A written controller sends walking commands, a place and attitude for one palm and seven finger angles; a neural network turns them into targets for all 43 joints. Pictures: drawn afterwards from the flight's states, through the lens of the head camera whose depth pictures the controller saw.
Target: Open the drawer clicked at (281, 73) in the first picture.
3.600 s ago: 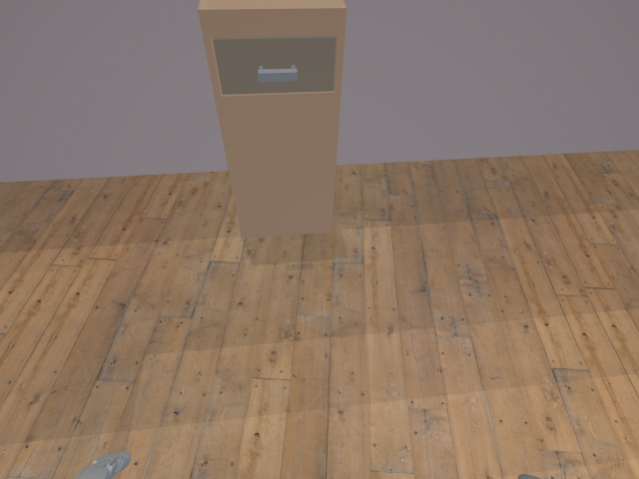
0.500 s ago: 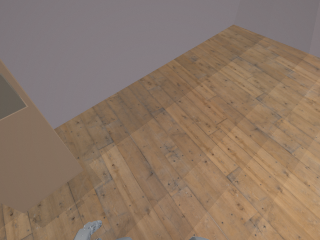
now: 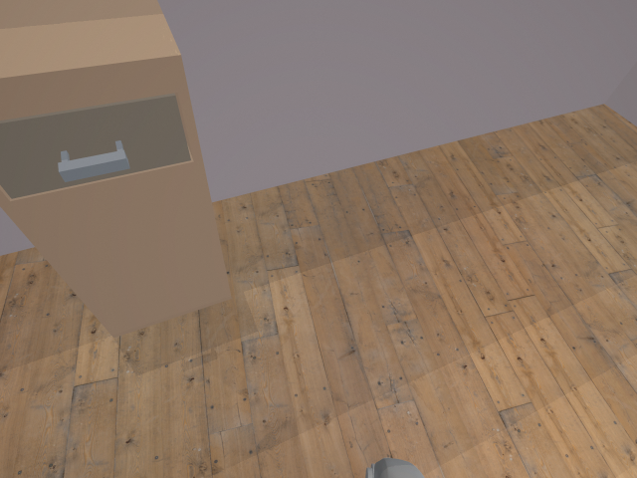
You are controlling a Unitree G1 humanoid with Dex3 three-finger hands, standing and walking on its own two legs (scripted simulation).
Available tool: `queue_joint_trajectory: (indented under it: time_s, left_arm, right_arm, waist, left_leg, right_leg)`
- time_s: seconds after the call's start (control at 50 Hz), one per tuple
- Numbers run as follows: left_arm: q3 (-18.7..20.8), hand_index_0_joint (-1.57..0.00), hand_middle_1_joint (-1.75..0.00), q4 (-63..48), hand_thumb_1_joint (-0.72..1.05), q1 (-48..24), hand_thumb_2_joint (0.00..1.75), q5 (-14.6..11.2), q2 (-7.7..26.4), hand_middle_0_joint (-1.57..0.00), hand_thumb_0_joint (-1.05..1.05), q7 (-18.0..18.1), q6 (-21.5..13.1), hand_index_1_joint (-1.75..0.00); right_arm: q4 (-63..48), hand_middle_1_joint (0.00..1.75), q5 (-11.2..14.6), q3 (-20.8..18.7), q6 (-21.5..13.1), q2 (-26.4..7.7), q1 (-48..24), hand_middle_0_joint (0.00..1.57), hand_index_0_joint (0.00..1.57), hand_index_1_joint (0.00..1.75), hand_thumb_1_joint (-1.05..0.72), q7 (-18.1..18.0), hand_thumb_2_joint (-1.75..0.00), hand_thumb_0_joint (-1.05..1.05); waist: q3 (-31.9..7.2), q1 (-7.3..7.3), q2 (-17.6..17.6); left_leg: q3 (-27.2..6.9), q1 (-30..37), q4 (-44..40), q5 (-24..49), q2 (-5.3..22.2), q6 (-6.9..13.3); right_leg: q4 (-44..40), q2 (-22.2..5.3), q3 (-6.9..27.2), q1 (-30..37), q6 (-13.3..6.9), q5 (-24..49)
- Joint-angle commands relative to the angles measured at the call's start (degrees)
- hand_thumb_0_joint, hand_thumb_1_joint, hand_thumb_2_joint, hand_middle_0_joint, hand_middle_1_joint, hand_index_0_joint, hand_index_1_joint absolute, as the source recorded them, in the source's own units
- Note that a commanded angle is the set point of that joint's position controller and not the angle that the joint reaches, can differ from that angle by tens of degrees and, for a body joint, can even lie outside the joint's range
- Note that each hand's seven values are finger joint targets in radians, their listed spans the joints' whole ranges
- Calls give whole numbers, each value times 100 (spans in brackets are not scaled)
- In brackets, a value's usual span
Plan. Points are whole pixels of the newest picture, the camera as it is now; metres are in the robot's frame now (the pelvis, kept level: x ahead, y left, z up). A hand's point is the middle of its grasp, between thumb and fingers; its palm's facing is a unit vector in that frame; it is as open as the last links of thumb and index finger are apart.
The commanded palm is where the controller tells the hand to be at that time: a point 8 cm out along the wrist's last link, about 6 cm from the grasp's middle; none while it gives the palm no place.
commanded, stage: turn to face it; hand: left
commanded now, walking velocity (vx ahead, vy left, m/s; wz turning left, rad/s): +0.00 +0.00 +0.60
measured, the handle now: (93, 158) +0.62 +0.45 -0.04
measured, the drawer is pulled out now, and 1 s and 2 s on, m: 0.00 0.00 0.00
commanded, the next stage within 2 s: take the last steps up to it in 0.54 s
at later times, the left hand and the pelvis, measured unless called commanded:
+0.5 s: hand out of the picture +0.01 +0.13 -0.14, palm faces +0.31 -0.91 -0.29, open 7.3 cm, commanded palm none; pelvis -0.02 -0.08 +0.00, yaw +18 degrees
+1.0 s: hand out of the picture -0.11 +0.14 -0.18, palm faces +0.46 -0.87 -0.18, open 7.3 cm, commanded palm none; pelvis -0.02 -0.03 +0.00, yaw +24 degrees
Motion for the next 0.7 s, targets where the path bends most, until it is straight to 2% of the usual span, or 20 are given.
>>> queue_joint_trajectory:
  time_s: [0.0, 0.08, 0.12, 0.2, 0.22, 0.24, 0.26, 0.28, 0.3, 0.32, 0.34, 0.36, 0.38, 0.4, 0.46, 0.5, 0.54, 0.62, 0.66, 0.68]
  left_arm:
    - [-28, -20, -30, -547, 90, -292, 90, -40, 207, -20, 0, 22, -178, -30]
    - [-59, -20, -30, -684, 90, -533, 90, -59, 258, -20, 0, 32, -175, -30]
    - [-67, -20, -30, -731, 90, -496, 90, -77, 235, -20, 0, 42, -179, -30]
    - [-75, -20, -30, -701, 90, -27, 90, -109, 247, -20, 0, 67, -226, -30]
    - [-67, -20, -30, -671, 90, 124, 90, -111, 277, -20, 0, 78, -251, -30]
    - [-42, -20, -30, -624, 90, 366, 90, -104, 349, -20, 0, 94, -290, -30]
    - [23, -20, -30, -638, 90, 527, 90, -26, 703, -20, 0, 127, -364, -30]
    - [112, -20, -30, -729, 90, 471, 90, 66, 1268, -20, 0, 151, -396, -30]
    - [54, -20, -30, -825, 90, 365, 90, 3, 1159, -20, 0, 157, -355, -30]
    - [-9, -20, -30, -920, 90, -85, 90, -1, 871, -20, 0, 152, -371, -30]
    - [-36, -20, -30, -969, 90, -362, 90, -10, 759, -20, 0, 133, -376, -30]
    - [-97, -20, -30, -976, 90, -441, 90, -20, 607, -20, 0, 109, -387, -30]
    - [-135, -20, -30, -969, 90, -447, 90, -25, 475, -20, 0, 111, -408, -30]
    - [-144, -20, -30, -932, 90, -292, 90, -13, 428, -20, 0, 106, -441, -30]
    - [-143, -20, -30, -746, 90, 260, 90, 4, 515, -20, 0, 116, -455, -30]
    - [-128, -20, -30, -614, 90, 552, 90, 31, 593, -20, 0, 109, -446, -30]
    - [-114, -20, -30, -522, 90, 702, 90, 59, 682, -20, 0, 100, -436, -30]
    - [-72, -20, -30, -360, 90, 832, 90, 98, 802, -20, 0, 93, -421, -30]
    - [-63, -20, -30, -236, 90, 909, 90, 96, 815, -20, 0, 73, -435, -30]
    - [-65, -20, -30, -166, 90, 898, 90, 89, 797, -20, 0, 62, -434, -30]
  right_arm:
    - [-271, 30, 17, -310, -24, -1149, 388, 20, 20, 30, -90, -75, -90, 0]
    - [-314, 30, -5, -359, 42, -1257, 302, 20, 20, 30, -90, -42, -90, 0]
    - [-359, 30, -15, -377, 74, -1308, 172, 20, 20, 30, -90, -31, -90, 0]
    - [-546, 30, -21, -425, 135, -1383, -261, 20, 20, 30, -90, 13, -90, 0]
    - [-584, 30, -6, -430, 150, -1358, -352, 20, 20, 30, -90, 26, -90, 0]
    - [-636, 30, 25, -422, 160, -1294, -456, 20, 20, 30, -90, 40, -90, 0]
    - [-676, 30, 81, -384, 165, -984, -354, 20, 20, 30, -90, 72, -90, 0]
    - [-849, 30, 84, -338, 166, -669, -320, 20, 20, 30, -90, 79, -90, 0]
    - [-841, 30, 5, -414, 198, -1009, -466, 20, 20, 30, -90, 72, -90, 0]
    - [-717, 30, -14, -429, 275, -1002, -346, 20, 20, 30, -90, 119, -90, 0]
    - [-593, 30, -29, -430, 329, -914, -285, 20, 20, 30, -90, 154, -90, 0]
    - [-508, 30, -42, -411, 345, -924, -249, 20, 20, 30, -90, 179, -90, 0]
    - [-464, 30, -26, -400, 349, -889, -131, 20, 20, 30, -90, 200, -90, 0]
    - [-446, 30, -21, -370, 337, -826, -161, 20, 20, 30, -90, 203, -90, 0]
    - [-469, 30, 1, -314, 346, -787, -449, 20, 20, 30, -90, 184, -90, 0]
    - [-491, 30, 14, -280, 357, -729, -706, 20, 20, 30, -90, 181, -90, 0]
    - [-499, 30, 26, -244, 357, -698, -847, 20, 20, 30, -90, 170, -90, 0]
    - [-485, 30, 81, -148, 286, -601, -971, 20, 20, 30, -90, 149, -90, 0]
    - [-431, 30, 83, -88, 211, -535, -858, 20, 20, 30, -90, 135, -90, 0]
    - [-381, 30, 77, -73, 178, -529, -697, 20, 20, 30, -90, 133, -90, 0]
  waist:
    - [-742, -179, 895]
    - [-576, -264, 993]
    - [-569, -223, 1058]
    - [-675, -23, 1151]
    - [-677, 63, 1069]
    - [-707, 213, 831]
    - [-863, 263, -165]
    - [-692, 263, -1813]
    - [-601, 266, -1130]
    - [-375, 0, -733]
    - [-167, -118, -899]
    - [26, -161, -820]
    - [49, -226, -846]
    - [20, -166, -883]
    - [-127, 64, -841]
    - [-94, 204, -809]
    - [-108, 264, -807]
    - [-355, 345, -1068]
    - [-591, 344, -1064]
    - [-650, 294, -1064]
  left_leg:
    - [-1615, 1419, -600, 2945, 1408, 547]
    - [-2042, 1105, -629, 2462, 1365, 656]
    - [-2216, 860, -612, 2240, 1324, 662]
    - [-2405, 212, -416, 1990, 1106, 545]
    - [-2394, -92, -304, 1717, 993, 438]
    - [-2273, -549, -52, 1197, 808, 236]
    - [-1768, -1337, 807, 111, 302, -158]
    - [-564, -2215, 2335, -1848, -546, -640]
    - [-769, -1877, 3369, -2048, -214, -563]
    - [-868, -1746, 3917, -1497, -98, -560]
    - [-718, -1725, 4191, -1246, -9, -608]
    - [-585, -1738, 4378, -939, 77, -660]
    - [-522, -1741, 4432, -718, 120, -692]
    - [-438, -1760, 4374, -631, 125, -736]
    - [-314, -1729, 3903, -757, 187, -821]
    - [-226, -1573, 3492, -926, 199, -831]
    - [-140, -1377, 3069, -1116, 210, -809]
    - [36, -866, 2093, -1399, 163, -720]
    - [161, -529, 1478, -1353, 115, -649]
    - [244, -237, 1113, -1215, 105, -611]
  right_leg:
    - [-424, -48, 133, -439, 116, -132]
    - [-1133, 59, 155, -97, 72, -425]
    - [-1485, 143, 170, 200, 16, -468]
    - [-2636, 369, 77, 1255, -110, -192]
    - [-3117, 388, 48, 1692, -141, 184]
    - [-3925, 280, 66, 2331, -172, 714]
    - [-4802, -605, 891, 3139, -407, 567]
    - [-5135, -2196, 2541, 3092, -1098, 903]
    - [-5094, -2417, 2300, 2188, -1428, 1031]
    - [-5185, -1941, 1703, 1689, -1341, 473]
    - [-5163, -1619, 1420, 1462, -1164, 377]
    - [-5021, -1352, 972, 1420, -1074, 724]
    - [-4932, -1221, 612, 1438, -1021, 1137]
    - [-4832, -1151, 423, 1657, -1028, 1561]
    - [-4692, -1273, 290, 2180, -1170, 2131]
    - [-4670, -1348, 322, 2240, -1227, 2323]
    - [-4649, -1437, 321, 2263, -1300, 2422]
    - [-4471, -1519, 296, 2432, -1401, 2877]
    - [-4452, -1516, 326, 2607, -1327, 2549]
    - [-4445, -1503, 296, 2508, -1242, 1965]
